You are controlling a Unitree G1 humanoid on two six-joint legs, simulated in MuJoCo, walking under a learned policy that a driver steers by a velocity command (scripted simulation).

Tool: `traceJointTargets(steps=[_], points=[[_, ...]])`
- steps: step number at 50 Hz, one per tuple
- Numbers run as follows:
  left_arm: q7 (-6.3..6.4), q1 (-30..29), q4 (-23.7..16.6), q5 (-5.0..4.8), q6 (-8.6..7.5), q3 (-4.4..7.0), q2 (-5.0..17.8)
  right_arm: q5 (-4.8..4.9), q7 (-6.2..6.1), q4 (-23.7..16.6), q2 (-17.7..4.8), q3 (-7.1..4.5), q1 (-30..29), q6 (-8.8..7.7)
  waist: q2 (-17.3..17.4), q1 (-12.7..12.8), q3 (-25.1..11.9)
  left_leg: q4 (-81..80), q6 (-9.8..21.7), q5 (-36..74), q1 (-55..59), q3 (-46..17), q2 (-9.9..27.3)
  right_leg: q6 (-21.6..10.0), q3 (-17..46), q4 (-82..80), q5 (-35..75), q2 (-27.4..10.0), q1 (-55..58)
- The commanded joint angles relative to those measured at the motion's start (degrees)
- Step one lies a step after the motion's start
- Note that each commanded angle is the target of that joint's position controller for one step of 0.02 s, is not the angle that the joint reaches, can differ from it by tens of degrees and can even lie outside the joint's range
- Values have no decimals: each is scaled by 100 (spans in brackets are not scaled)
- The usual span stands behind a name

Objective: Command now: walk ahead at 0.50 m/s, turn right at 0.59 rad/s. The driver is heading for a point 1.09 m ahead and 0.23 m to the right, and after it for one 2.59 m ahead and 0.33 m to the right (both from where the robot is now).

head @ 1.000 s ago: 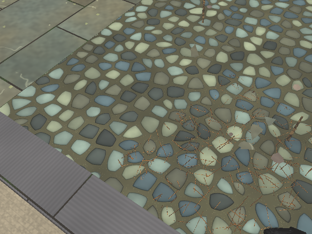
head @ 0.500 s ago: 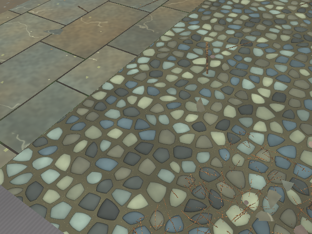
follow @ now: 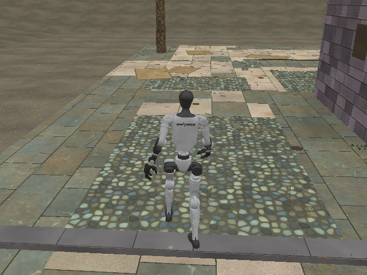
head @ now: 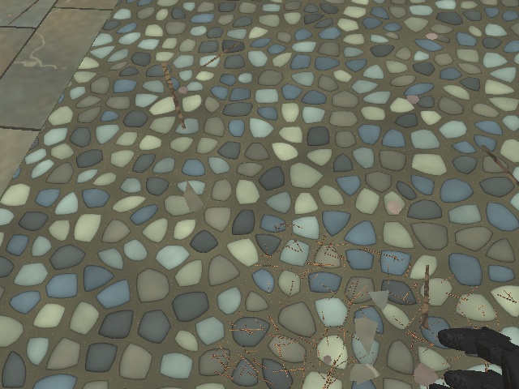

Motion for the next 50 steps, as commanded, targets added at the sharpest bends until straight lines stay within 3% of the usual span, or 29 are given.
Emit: traceJointTargets(steps=[1, 2, 3, 4, 5, 6, 7, 9, 13, 17, 20, 23, 25, 27, 28, 29, 30, 31, 32, 33, 34, 35, 37, 40, 44, 50], points=[[-27, -546, -439, 23, -115, 221, 1032, 39, -164, -181, -799, -285, 780, -178, -792, -816, -616, -446, 237, -213, 2258, 148, -413, -77, 480, 1326, 5574, -971, -694], [-67, -739, -505, 6, -146, 215, 1015, 21, -252, 32, -965, -366, 1772, -230, -593, -1344, -1090, -672, 330, -80, 3394, 4, -131, 50, 316, 2580, 5194, -661, -1089], [-102, -623, -673, 21, -181, 34, 390, -148, -351, 79, -1303, -432, 2692, -269, 152, -1519, -1862, -686, 454, -1897, 4663, -1359, 1165, 59, 25, 4305, 2733, -292, -1971], [-94, 431, -881, -202, -116, -91, -120, -353, -307, -36, -1821, -481, 2105, -271, 1960, -549, -2166, -1874, 1140, -2134, 5304, -4722, 2588, 273, -483, 5701, -934, 474, -3631], [-33, 213, -647, 23, -29, -62, 459, -213, -247, -154, -1247, -429, 1603, -223, 967, -517, -1566, -2177, 1266, -3199, 4472, -4951, 2422, 167, -541, 6079, -262, -92, -4017], [-95, -323, -659, 73, 8, -26, 626, -137, -231, -191, -722, -293, 1253, -220, 266, -528, -829, -2206, 1185, -3104, 3596, -3704, 2087, 186, -734, 5886, 371, -354, -3900], [-159, -667, -713, 85, 23, -26, 643, -132, -216, -99, -503, -225, 1244, -234, -46, -553, -537, -2178, 1089, -2197, 3124, -2748, 1778, 212, -822, 5620, 607, -525, -3788], [-304, -864, -805, 140, 124, -54, 553, -87, -244, 157, -480, -184, 1605, -315, 279, -545, -323, -2283, 933, -928, 2686, -1581, 1418, 259, -876, 5312, 664, -746, -3618], [-414, -1325, -1017, 170, 276, -146, 365, 7, -162, 383, -585, -197, 2056, -519, 292, -559, -168, -2494, 1015, 374, 2824, -732, 1519, 303, -993, 5095, 894, -856, -4188], [-469, -2053, -1230, 161, 285, -211, 283, -6, -155, 561, -606, -184, 2327, -492, 247, -673, 43, -2554, 933, 973, 3110, 125, 1371, 411, -1197, 4418, 1634, -894, -4748], [-546, -2657, -1362, 141, 250, -307, 111, 1, -168, 665, -612, -174, 2459, -461, 247, -834, 175, -2481, 778, 1299, 3170, 708, 1192, 388, -1593, 3310, 2205, -861, -4479], [-605, -3190, -1530, 153, 231, -367, 30, 13, -229, 823, -726, -194, 2767, -408, 233, -1023, 320, -2400, 712, 1695, 3616, 936, 1332, 253, -1994, 2491, 2075, -808, -4346], [-591, -3258, -1575, 183, 229, -367, 57, -3, -284, 915, -815, -209, 2857, -333, 274, -1002, 314, -2097, 644, 2587, 3978, 1148, 1396, 95, -2193, 2092, 1682, -660, -4122], [-518, -2960, -1509, 222, 233, -314, 153, -11, -341, 983, -1001, -240, 2883, -252, 451, -800, 33, -1298, 579, 4559, 4231, 1358, 1454, -129, -2431, 1903, 1060, -248, -3478], [-475, -2518, -1398, 229, 213, -257, 253, -13, -355, 992, -1119, -264, 2862, -198, 493, -578, -255, -579, 597, 5212, 4280, 1403, 1493, -283, -2449, 1799, 784, -30, -2976], [-420, -1786, -1185, 246, 165, -167, 402, 9, -358, 953, -1191, -276, 2781, -154, 465, -249, -686, 442, 578, 5029, 3983, 1441, 1504, -467, -2335, 1494, 771, 135, -2050], [-323, -775, -864, 302, 142, -18, 692, 13, -343, 809, -1166, -270, 2597, -149, 150, 259, -1224, 1951, 423, 3742, 2977, 1504, 1381, -715, -1766, 1146, 830, -123, -557], [-225, -691, -867, 283, 178, 150, 1343, 34, -229, 400, -450, -119, 2762, -183, -1122, -106, -1794, 3922, 112, -1425, 534, 1414, 622, -1325, 858, 1116, 637, -1910, 1390], [-182, -447, -1025, 108, 239, 210, 1504, 22, -209, 77, -774, -176, 2226, -204, -1008, 157, -2300, 5146, -33, -2651, -564, 333, -178, -1908, 3108, 234, 1236, -2634, 1772], [-97, -585, -906, 61, 262, 168, 1251, 37, -192, -30, -759, -160, 1790, -251, -385, 101, -1517, 4948, 26, -1928, -1026, -133, 282, -1695, 1950, 132, 1983, -2471, 1318], [-63, -798, -783, 16, 218, 75, 924, 69, -188, 39, -638, -85, 1873, -310, -235, -167, -894, 4383, 63, -1601, -761, -84, 487, -1501, 1264, 74, 2716, -2290, 445], [-56, -1022, -736, 32, 152, -12, 664, 27, -188, 149, -612, -81, 1975, -291, -23, -469, -511, 3843, 58, -1559, -345, -91, 643, -1219, 719, -22, 3271, -1954, -302], [-72, -1257, -701, 15, 26, -126, 437, -146, -142, 287, -566, -66, 2283, -83, -124, -803, -421, 3324, -17, -1595, 386, -118, 712, -1020, 108, -242, 3696, -1586, -1115], [-127, -967, -464, -5, -110, -110, 576, -156, -35, 306, -421, -44, 2135, 26, -231, -805, -310, 2711, -73, -1153, 386, 52, 667, -969, -259, -563, 3808, -1380, -1377], [-156, -617, -249, -35, -139, -112, 619, -114, -9, 70, -370, -21, 1183, 16, -403, -516, 17, 1565, -82, -110, -51, 133, 680, -699, -524, -755, 3544, -1205, -1155], [-110, -58, 30, 32, -160, -116, 723, -54, 10, -225, -376, 1, 147, -57, -518, -117, 205, 336, 137, 312, -165, 247, 406, -569, -489, -580, 3604, -1444, -311]])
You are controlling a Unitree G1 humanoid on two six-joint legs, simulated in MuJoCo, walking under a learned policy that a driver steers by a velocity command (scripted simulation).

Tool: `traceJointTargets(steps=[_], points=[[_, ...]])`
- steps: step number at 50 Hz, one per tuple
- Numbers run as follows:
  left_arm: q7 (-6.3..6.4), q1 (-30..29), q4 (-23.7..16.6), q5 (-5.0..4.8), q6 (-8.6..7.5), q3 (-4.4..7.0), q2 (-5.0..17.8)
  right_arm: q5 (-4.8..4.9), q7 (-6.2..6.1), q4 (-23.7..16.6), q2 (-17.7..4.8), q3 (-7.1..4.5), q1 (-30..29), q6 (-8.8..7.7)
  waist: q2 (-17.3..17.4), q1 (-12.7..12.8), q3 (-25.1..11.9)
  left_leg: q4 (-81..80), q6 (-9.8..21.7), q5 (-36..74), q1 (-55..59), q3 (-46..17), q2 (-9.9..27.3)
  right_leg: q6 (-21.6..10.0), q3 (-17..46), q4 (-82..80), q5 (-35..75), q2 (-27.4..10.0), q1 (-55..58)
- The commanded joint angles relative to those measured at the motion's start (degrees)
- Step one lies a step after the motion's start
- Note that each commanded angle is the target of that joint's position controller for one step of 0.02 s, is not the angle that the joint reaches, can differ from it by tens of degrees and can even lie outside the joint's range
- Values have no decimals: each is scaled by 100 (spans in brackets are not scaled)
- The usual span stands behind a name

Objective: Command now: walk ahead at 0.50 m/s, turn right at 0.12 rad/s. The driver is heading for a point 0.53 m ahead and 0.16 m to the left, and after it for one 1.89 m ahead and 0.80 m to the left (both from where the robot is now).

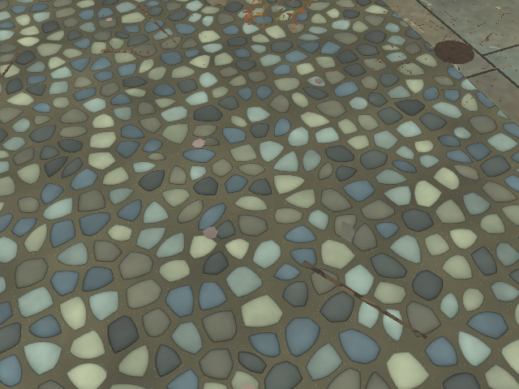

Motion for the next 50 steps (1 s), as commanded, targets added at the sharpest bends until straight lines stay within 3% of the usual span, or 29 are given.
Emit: traceJointTargets(steps=[1, 4, 5, 6, 7, 8, 9, 10, 12, 13, 15, 17, 22, 27, 30, 31, 32, 33, 34, 35, 36, 38, 39, 42, 46, 50], points=[[59, 293, -125, 44, -69, 187, 879, 22, 4, -610, -438, -102, -801, -134, -643, 101, 246, -462, 174, -5, -1, 145, -238, -571, 796, -54, 2902, -1718, 110], [117, 66, -65, 76, -81, 203, 1030, 12, -46, -446, -572, -178, -219, -192, -707, -267, 89, -905, 461, -657, 1057, 253, -602, -357, 678, 589, 4381, -1780, 181], [115, -19, -38, 86, -75, 212, 1085, 4, -104, -220, -656, -235, 457, -226, -626, -586, -259, -1165, 578, -729, 1881, 362, -819, -262, 521, 1398, 5039, -1631, 146], [112, -52, -42, 77, -83, 178, 1013, -57, -175, 58, -832, -311, 1379, -290, -437, -989, -811, -1344, 756, -566, 3165, 166, -619, -158, 296, 2579, 4611, -1371, -376], [101, 158, -256, -29, -106, 52, 583, -190, -253, 140, -1382, -436, 2208, -336, 338, -1167, -1640, -1480, 1155, -1205, 4736, -1636, 872, 19, -2, 4492, 2505, -877, -1738], [82, 749, -211, -89, -93, 47, 408, -125, -189, 243, -1700, -531, 2251, -294, 1439, -847, -2023, -2281, 1780, -1037, 5397, -4117, 1868, 154, 45, 5928, -1519, 80, -3186], [105, 251, -179, 81, -50, 111, 758, 51, -142, 212, -1214, -431, 1728, -252, 426, -714, -1196, -2463, 1631, -1612, 4716, -3813, 1558, 69, 496, 6263, -1147, -343, -3661], [55, -148, -258, 82, -62, 106, 741, 98, -118, 151, -846, -339, 1214, -257, 20, -572, -510, -2579, 1515, -1497, 3894, -2882, 1353, 71, 394, 6036, -632, -599, -3676], [-13, -401, -293, 131, 13, 62, 565, 86, -99, 236, -490, -218, 915, -312, -47, -341, -61, -2897, 1131, -559, 3072, -1760, 729, 119, 192, 5449, -229, -965, -3356], [-49, -163, -237, 156, 83, 34, 489, 104, -113, 299, -509, -214, 934, -353, 271, -222, -162, -2978, 1165, -159, 2897, -1512, 703, 202, 115, 5329, -169, -1004, -3108], [-85, -239, -208, 184, 150, 10, 416, 141, -97, 471, -525, -221, 1179, -456, 199, -207, -122, -3107, 1258, 489, 2810, -1212, 614, 307, -5, 5201, -75, -1059, -3151], [-114, -665, -324, 183, 171, -15, 373, 153, -102, 602, -624, -248, 1339, -492, 118, -241, 35, -3314, 1288, 587, 2895, -963, 552, 409, -133, 4862, 269, -1201, -3573], [-148, -1856, -651, 149, 148, -130, 183, 176, -94, 882, -591, -227, 1733, -476, 102, -492, 216, -3382, 1140, 1120, 3124, -409, 265, 550, -456, 3273, 1252, -1251, -3775], [-131, -2603, -857, 122, 99, -155, 219, 132, -151, 1151, -665, -226, 2153, -442, 86, -694, 300, -3075, 1109, 1666, 3669, -520, 489, 428, -558, 2273, 1397, -1046, -3491], [-82, -2325, -809, 124, 14, -100, 349, 87, -214, 1192, -815, -262, 1975, -398, 107, -447, 191, -2475, 1042, 2599, 3935, -708, 611, 257, -504, 1885, 783, -835, -2908], [-40, -1830, -648, 137, -30, -51, 436, 87, -221, 1191, -864, -274, 1877, -391, 104, -222, -50, -1931, 972, 3124, 3893, -689, 526, 174, -545, 1662, 608, -672, -2245], [24, -952, -361, 188, -104, 28, 591, 116, -208, 1187, -825, -256, 1800, -385, -96, 160, -544, -934, 862, 2996, 3530, -506, 262, 26, -499, 1319, 825, -683, -1035], [120, 43, -200, 328, -156, 156, 1034, 172, -188, 988, -615, -191, 1717, -413, -582, 522, -1309, 610, 750, 1432, 2486, -308, -59, -259, 654, 1238, 336, -1822, 454], [141, 205, -202, 377, -96, 306, 1585, 362, -185, 846, 91, -49, 2459, -392, -1813, 174, -2050, 2513, 528, -2583, 555, 121, -998, -950, 3108, 777, 53, -3456, 1861], [115, -69, -262, 172, -18, 252, 1161, 184, -251, 984, -673, -237, 2136, -306, -925, 216, -1719, 3021, 608, -2656, 120, -396, -775, -924, 3392, 450, -468, -3283, 1293], [109, -593, -308, 126, -20, 140, 762, 168, -217, 907, -667, -280, 1738, -296, -664, 4, -836, 2955, 624, -2126, 26, -497, -519, -743, 2437, 270, -425, -3008, 499], [105, -953, -277, 106, -103, 60, 389, 113, -142, 903, -465, -270, 1493, -229, -715, -219, -213, 2552, 544, -1606, 324, -435, -215, -400, 1210, -118, 423, -2510, -496], [128, -974, -212, 78, -140, 40, 313, 40, -93, 923, -404, -273, 1578, -142, -817, -364, -119, 2463, 471, -1509, 523, -411, -154, -274, 795, -234, 698, -2336, -804], [129, -801, -85, 19, -289, 84, 392, 15, 6, 821, -227, -273, 1362, 18, -710, -489, -62, 2393, 348, -1151, 386, -329, -98, -287, 167, -458, 1284, -2294, -934], [134, -526, 84, 45, -299, 118, 418, 4, 81, 541, -198, -269, 588, 62, -659, -409, 166, 1817, 223, -381, -263, -224, -2, -298, -523, -584, 1592, -2188, -750], [139, -362, 195, 52, -283, 138, 496, 7, 159, 260, -87, -178, -212, 25, -667, -244, 316, 476, 266, 303, -33, 133, -95, -224, -1112, -512, 1976, -2107, -614]])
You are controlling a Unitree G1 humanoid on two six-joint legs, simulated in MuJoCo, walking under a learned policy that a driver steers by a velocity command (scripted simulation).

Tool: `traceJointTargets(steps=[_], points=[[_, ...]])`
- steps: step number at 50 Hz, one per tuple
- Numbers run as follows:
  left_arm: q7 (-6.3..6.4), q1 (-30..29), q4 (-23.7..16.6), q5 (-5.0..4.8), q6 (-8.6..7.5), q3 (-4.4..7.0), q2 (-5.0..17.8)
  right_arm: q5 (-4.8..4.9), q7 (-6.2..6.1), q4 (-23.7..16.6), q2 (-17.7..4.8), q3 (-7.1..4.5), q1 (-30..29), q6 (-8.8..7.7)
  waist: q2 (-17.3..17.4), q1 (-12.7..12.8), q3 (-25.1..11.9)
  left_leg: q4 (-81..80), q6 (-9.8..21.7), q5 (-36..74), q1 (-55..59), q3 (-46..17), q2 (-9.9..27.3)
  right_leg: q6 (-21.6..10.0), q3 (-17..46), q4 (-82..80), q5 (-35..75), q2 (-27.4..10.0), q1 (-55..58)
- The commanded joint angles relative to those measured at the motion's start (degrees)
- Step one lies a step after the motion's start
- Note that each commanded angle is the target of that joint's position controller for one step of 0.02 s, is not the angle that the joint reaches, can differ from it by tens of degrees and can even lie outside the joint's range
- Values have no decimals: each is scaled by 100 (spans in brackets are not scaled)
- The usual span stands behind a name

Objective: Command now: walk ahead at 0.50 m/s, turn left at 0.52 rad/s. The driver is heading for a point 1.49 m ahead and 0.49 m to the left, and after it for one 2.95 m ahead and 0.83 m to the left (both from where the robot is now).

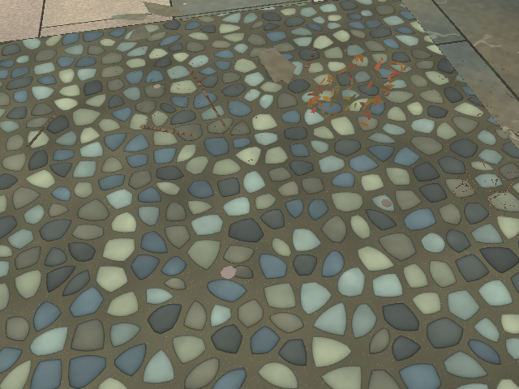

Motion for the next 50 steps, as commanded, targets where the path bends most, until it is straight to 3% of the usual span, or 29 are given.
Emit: traceJointTargets(steps=[1, 4, 6, 8, 9, 10, 11, 12, 13, 14, 15, 17, 20, 25, 31, 34, 35, 36, 37, 38, 39, 40, 41, 43, 44, 47, 50], points=[[27, -72, -268, -1, -83, 134, 702, -16, 78, -518, -14, 78, -616, -65, -637, 6, 358, -808, 72, 431, 106, 304, -31, -539, 361, -591, 1908, -1552, -258], [65, 180, -141, 15, -6, 169, 806, -52, 110, -692, -89, 76, -950, -75, -627, 92, 424, -1274, 296, 19, 176, 548, -146, -474, 154, -318, 2481, -1716, 305], [98, 171, -108, 34, 70, 193, 911, -69, 93, -719, -151, 43, -890, -74, -695, 1, 324, -1474, 504, -516, 497, 744, -394, -397, -42, 208, 3806, -1757, 611], [119, 116, -103, 46, 175, 246, 1104, -72, 35, -575, -287, -44, -280, -92, -810, -295, -100, -1602, 770, -1160, 1287, 918, -827, -346, -188, 1421, 5359, -1761, 765], [109, 63, -134, 28, 239, 263, 1172, -85, -17, -364, -396, -127, 433, -148, -696, -610, -524, -1956, 931, -1122, 2164, 897, -1052, -278, -265, 2544, 5212, -1699, 513], [93, 5, -259, 32, 255, 238, 1098, -152, -107, -67, -773, -288, 1404, -190, -246, -1038, -1092, -2339, 1194, -1284, 3641, 129, -681, -76, -298, 4167, 3825, -1551, -546], [-21, 199, -692, -27, 207, 83, 356, -125, -186, -122, -1535, -473, 1347, -177, 1180, -648, -1509, -2689, 2007, -1403, 5415, -2842, 1112, 303, -169, 6255, -1148, -522, -3189], [-52, -488, -907, 17, 131, 168, 814, 56, -199, -227, -1582, -486, 1530, -109, 472, -921, -1820, -3488, 2251, -1165, 5615, -4421, 1443, 365, 1198, 6974, -1718, -67, -4040], [-77, -913, -1044, -35, 60, 146, 764, 78, -254, -135, -1432, -448, 1275, -83, 117, -807, -1005, -3528, 2079, -640, 5127, -3383, 1328, 290, 1456, 6842, -1097, -448, -4476], [-65, -836, -994, -56, -6, 105, 706, 119, -279, -122, -1083, -363, 1007, -107, -191, -559, -501, -3562, 1844, 71, 4319, -2746, 1105, 261, 1438, 6258, -619, -668, -4203], [-49, -762, -919, 2, 20, 118, 698, 129, -294, -148, -869, -302, 736, -148, -351, -309, -241, -3612, 1609, 641, 3723, -2253, 774, 279, 1461, 5811, -502, -800, -3825], [-69, -519, -879, 163, 234, 115, 659, 180, -292, -204, -642, -211, 507, -242, -240, -25, -313, -3726, 1480, 1267, 3135, -1736, 415, 408, 1493, 5375, -472, -850, -3192], [-121, -733, -1002, 177, 413, 85, 523, 185, -258, -146, -828, -250, 767, -363, -194, -10, -262, -3877, 1469, 1314, 2874, -1537, 179, 559, 1358, 4808, -196, -796, -3257], [-145, -1896, -1397, 140, 425, 53, 549, 171, -259, -68, -863, -261, 1339, -351, 40, -428, 41, -3973, 1242, 826, 3172, -1724, 58, 652, 1373, 3467, 863, -697, -3842], [-195, -2748, -1771, 64, 306, -20, 592, 89, -328, -32, -953, -276, 1786, -327, 146, -730, 73, -3448, 1131, 1605, 3802, -2034, 161, 516, 1389, 2350, 1069, -340, -3695], [-155, -2172, -1695, 30, 227, 28, 785, 65, -374, -160, -1100, -310, 1400, -333, 260, -345, -10, -3016, 841, 2041, 3480, -2208, 177, 305, 1447, 1743, 623, -138, -2443], [-106, -1575, -1504, 33, 193, 85, 904, 65, -354, -185, -1145, -313, 1261, -359, 217, -88, -262, -2529, 729, 2576, 3340, -2131, 72, 193, 1325, 1601, 458, 28, -1631], [-41, -816, -1294, 79, 120, 155, 1046, 109, -310, -160, -1060, -281, 1231, -400, -94, 290, -667, -1493, 589, 2608, 3092, -1810, -273, 25, 1373, 1246, 608, -99, -581], [55, 96, -1245, 205, 76, 241, 1422, 156, -269, -294, -647, -155, 1318, -455, -660, 601, -1499, 81, 448, 1214, 2443, -1398, -608, -283, 2654, 1053, -562, -1331, 674], [65, 94, -1214, 273, 138, 357, 1951, 290, -265, -396, -198, -72, 2118, -446, -2044, 100, -1945, 1511, 242, -2688, 758, -826, -1558, -1029, 5453, 331, -878, -2665, 1735], [10, -233, -1209, 126, 207, 311, 1479, 78, -319, -175, -642, -98, 2051, -378, -1230, -3, -1384, 2026, 313, -2490, 215, -927, -1077, -1113, 5866, 123, -1706, -2542, 1122], [-27, -639, -1271, 66, 209, 194, 970, 32, -276, -170, -694, -113, 1602, -358, -586, -46, -614, 1952, 296, -1914, 253, -909, -853, -995, 4894, 36, -1651, -2240, 317], [-59, -846, -1231, 76, 191, 127, 724, 21, -233, -237, -617, -86, 1264, -360, -388, -78, -268, 1675, 264, -1621, 357, -843, -701, -866, 4090, -47, -918, -1916, -192], [-53, -768, -1045, 61, 119, 82, 634, -54, -147, -277, -527, -58, 1136, -282, -812, -193, -118, 1281, 174, -1490, 644, -760, -540, -673, 3090, -175, 295, -1466, -635], [-76, -639, -947, 34, 58, 87, 668, -67, -123, -260, -485, -43, 1169, -243, -890, -222, -171, 1212, 139, -1466, 740, -715, -573, -692, 2873, -177, 854, -1413, -671], [-122, -377, -747, -34, -60, 123, 783, -83, -81, -370, -421, 0, 822, -203, -814, -246, -154, 870, 37, -1218, 407, -614, -507, -846, 2471, -353, 1473, -1431, -564], [-129, -242, -606, -45, -30, 121, 763, -82, -27, -606, -313, 104, 51, -220, -775, -136, 48, -46, -100, -613, 196, -264, -248, -841, 2057, -615, 1386, -1290, -609]])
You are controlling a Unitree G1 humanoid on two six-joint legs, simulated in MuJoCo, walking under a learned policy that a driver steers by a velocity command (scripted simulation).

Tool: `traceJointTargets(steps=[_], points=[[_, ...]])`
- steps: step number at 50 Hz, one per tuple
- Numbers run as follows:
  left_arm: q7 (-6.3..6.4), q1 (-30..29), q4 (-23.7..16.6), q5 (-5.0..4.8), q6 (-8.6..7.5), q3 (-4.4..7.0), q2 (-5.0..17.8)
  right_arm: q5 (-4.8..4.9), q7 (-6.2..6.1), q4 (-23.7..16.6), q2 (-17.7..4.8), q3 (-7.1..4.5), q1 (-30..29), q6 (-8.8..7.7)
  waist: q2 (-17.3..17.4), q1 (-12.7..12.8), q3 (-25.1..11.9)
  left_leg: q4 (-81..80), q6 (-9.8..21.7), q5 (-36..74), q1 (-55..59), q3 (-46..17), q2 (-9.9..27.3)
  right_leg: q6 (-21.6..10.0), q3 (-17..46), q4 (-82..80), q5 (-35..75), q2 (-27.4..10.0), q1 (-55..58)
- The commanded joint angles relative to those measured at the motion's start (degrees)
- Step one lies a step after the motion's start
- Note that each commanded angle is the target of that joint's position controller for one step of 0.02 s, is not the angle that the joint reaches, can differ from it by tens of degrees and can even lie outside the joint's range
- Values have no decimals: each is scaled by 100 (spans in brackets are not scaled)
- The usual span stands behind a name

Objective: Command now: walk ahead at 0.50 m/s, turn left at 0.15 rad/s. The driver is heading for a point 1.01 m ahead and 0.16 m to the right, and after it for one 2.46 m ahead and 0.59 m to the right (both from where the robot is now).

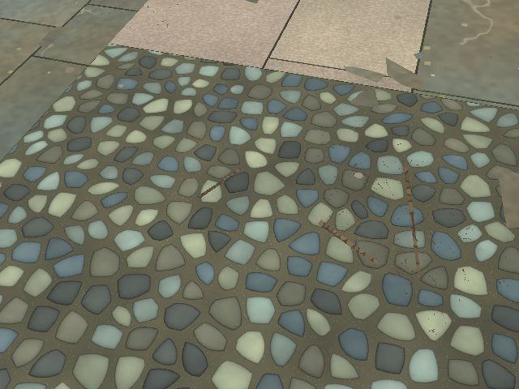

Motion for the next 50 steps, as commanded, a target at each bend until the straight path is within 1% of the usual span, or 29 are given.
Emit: traceJointTargets(steps=[1, 4, 6, 8, 9, 10, 11, 12, 13, 14, 15, 16, 17, 18, 20, 23, 26, 29, 30, 31, 32, 33, 34, 35, 36, 38, 39, 42, 50], points=[[-15, -96, -222, -32, -86, 126, 654, 8, 64, -433, -114, 64, -389, -58, -841, -110, 152, -864, -133, 635, -260, 334, 278, -799, 907, -998, 1156, -1299, -5], [-31, 197, -59, -34, -65, 157, 783, 57, 78, -564, -44, 148, -948, -91, -849, 59, 190, -1765, -120, 922, 202, 637, 229, -706, 665, -904, 1515, -1260, 3], [-26, 378, 46, -24, -38, 177, 868, 72, 44, -617, -129, 140, -1110, -105, -852, 98, 195, -2054, -32, 848, 374, 712, 179, -668, 712, -755, 1748, -1418, 224], [-5, 413, 121, -10, 9, 193, 935, 63, 0, -634, -211, 116, -1102, -126, -851, 39, 209, -2296, 115, 569, 579, 752, 108, -623, 751, -504, 2084, -1567, 466], [8, 386, 148, -12, 36, 197, 963, 41, -26, -574, -243, 93, -904, -147, -833, -77, 137, -2485, 202, 419, 904, 803, 1, -576, 705, -194, 2540, -1572, 540], [22, 368, 200, -34, 72, 179, 918, -10, -68, -370, -255, 59, -361, -199, -660, -340, -62, -2924, 308, 583, 1607, 837, -155, -452, 490, 580, 3350, -1379, 542], [38, 441, 212, -55, 83, 121, 764, -103, -130, -79, -422, -16, 461, -278, -443, -623, -594, -3076, 461, 829, 2744, 659, -35, -287, 265, 1644, 3302, -1085, 199], [45, 446, -56, -144, 64, 9, 426, -220, -215, 21, -889, -124, 1296, -328, 310, -883, -1376, -3089, 824, 1447, 4215, -913, 1429, -34, -62, 3354, 1407, -671, -1020], [96, 1033, -30, -183, 98, -9, 223, -39, -238, 71, -1325, -246, 1385, -251, 1294, -653, -1793, -3493, 1569, 3327, 4665, -2703, 2632, 102, -66, 4900, -2226, 191, -2155], [167, 701, 74, -46, 197, 131, 695, 218, -219, 109, -987, -200, 1195, -223, 392, -605, -1384, -3341, 1574, 4084, 4227, -2155, 2286, 51, 572, 5282, -2104, -96, -2319], [152, 432, 25, -48, 198, 96, 520, 229, -219, 84, -594, -81, 745, -254, 266, -407, -770, -3385, 1446, 4728, 3653, -1360, 2016, 47, 606, 5207, -1827, -256, -2414], [142, 312, 53, -44, 219, 69, 394, 205, -212, 68, -277, 10, 418, -271, 118, -253, -491, -3574, 1204, 4716, 3227, -879, 1711, 66, 596, 4856, -1578, -429, -2336], [125, 244, 80, 6, 285, 83, 396, 211, -233, 84, -122, 63, 244, -284, 178, -134, -320, -3729, 1022, 4668, 2903, -598, 1486, 121, 559, 4585, -1381, -516, -2165], [92, 347, 141, 46, 360, 73, 340, 206, -249, 112, -68, 91, 122, -289, 253, -4, -342, -3859, 941, 4762, 2603, -343, 1346, 189, 511, 4429, -1200, -497, -1842], [54, 390, 199, 50, 457, 67, 224, 193, -263, 227, -160, 92, 194, -348, 191, 116, -516, -3905, 978, 5266, 2415, -50, 1258, 274, 441, 4202, -889, -378, -1477], [74, 155, 239, 68, 542, 11, 89, 184, -284, 387, -186, 120, 136, -360, 204, 179, -472, -3939, 930, 5010, 2172, 313, 1076, 335, 337, 3317, -503, -407, -1231], [154, -283, 231, 43, 586, -42, 80, 158, -298, 616, -207, 133, 376, -300, 345, -19, -427, -3898, 893, 4538, 2120, 368, 1021, 295, 207, 2507, -230, -379, -956], [229, -469, 295, 17, 585, -68, 127, 142, -313, 793, -199, 140, 496, -209, 275, -122, -342, -3853, 920, 3518, 2075, 115, 1136, 209, 196, 1923, -295, -380, -667], [246, -473, 334, 23, 572, -81, 113, 155, -328, 827, -180, 149, 448, -173, 204, -92, -271, -3810, 889, 2983, 2000, 22, 1147, 163, 185, 1568, -271, -383, -489], [263, -408, 398, 40, 546, -104, 77, 189, -346, 854, -167, 156, 358, -134, 61, 9, -198, -3717, 768, 2262, 1848, -14, 1071, 114, 182, 940, 102, -397, -142], [287, -386, 447, 70, 499, -96, 218, 181, -364, 896, -113, 170, 433, -114, -182, 5, -153, -3637, 548, 1454, 1645, -65, 917, 74, 479, 481, 729, -631, 250], [316, -286, 487, 99, 435, -55, 508, 150, -372, 903, -26, 186, 590, -105, -512, -126, -167, -3423, 358, 759, 1475, 37, 647, 7, 987, 384, 1630, -1148, 539], [307, -583, 528, -7, 435, -24, 712, 221, -361, 1100, 268, 223, 1316, -62, -1140, -601, -100, -3668, 244, -53, 1652, 271, 187, -318, 1297, 475, 2001, -1448, 219], [252, -740, 527, -55, 436, -88, 358, 185, -403, 1293, 174, 227, 1225, 2, -966, -418, 63, -3827, 171, -41, 2165, 301, 171, -301, 1268, 359, 1438, -1359, -357], [226, -781, 547, -52, 425, -127, 190, 177, -423, 1314, 36, 176, 1010, 32, -809, -324, 277, -3807, 161, 237, 2301, 223, 216, -157, 1090, 314, 1142, -1116, -570], [267, -657, 691, -60, 426, -142, 165, 188, -414, 1338, -30, 140, 785, 47, -804, -241, 184, -3779, 193, 663, 2460, 151, 352, -23, 903, 271, 1079, -884, -450], [291, -602, 770, -80, 424, -141, 163, 185, -407, 1372, 47, 160, 779, 45, -767, -238, 137, -3811, 184, 710, 2453, 135, 391, -14, 881, 258, 1080, -864, -331], [303, -588, 884, -69, 430, -144, 138, 195, -441, 1554, 168, 191, 779, 35, -451, -211, 122, -3875, 134, 730, 2452, 149, 403, -40, 877, 270, 1204, -884, -147], [327, -516, 1185, -54, 446, -180, 61, 194, -491, 1873, 271, 224, 793, 81, -317, -199, 176, -3885, 113, 778, 2552, 157, 452, -46, 841, 194, 1140, -846, -151]])
Velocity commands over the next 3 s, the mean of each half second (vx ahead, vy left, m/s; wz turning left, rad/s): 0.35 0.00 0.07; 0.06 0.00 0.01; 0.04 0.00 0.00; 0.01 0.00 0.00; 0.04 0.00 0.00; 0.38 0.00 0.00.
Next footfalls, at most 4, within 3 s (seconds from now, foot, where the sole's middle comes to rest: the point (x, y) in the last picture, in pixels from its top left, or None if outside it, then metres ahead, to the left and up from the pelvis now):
0.22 left None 0.26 0.12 -0.78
0.64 right None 0.31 -0.07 -0.78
2.76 right None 0.47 -0.10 -0.78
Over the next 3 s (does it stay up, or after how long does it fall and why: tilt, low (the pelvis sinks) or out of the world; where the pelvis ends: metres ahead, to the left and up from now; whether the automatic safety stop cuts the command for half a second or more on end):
stays up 0.47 -0.03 0.00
